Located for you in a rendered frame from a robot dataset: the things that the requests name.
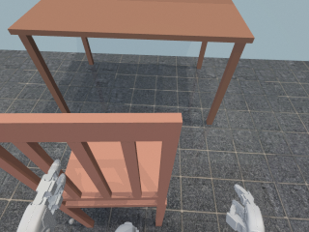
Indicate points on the robot right hand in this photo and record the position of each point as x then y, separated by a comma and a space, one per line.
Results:
247, 219

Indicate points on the chair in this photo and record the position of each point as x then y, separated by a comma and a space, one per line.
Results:
117, 160

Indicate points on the robot left hand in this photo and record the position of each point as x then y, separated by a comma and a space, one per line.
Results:
40, 214

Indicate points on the table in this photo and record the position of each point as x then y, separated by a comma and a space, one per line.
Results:
213, 21

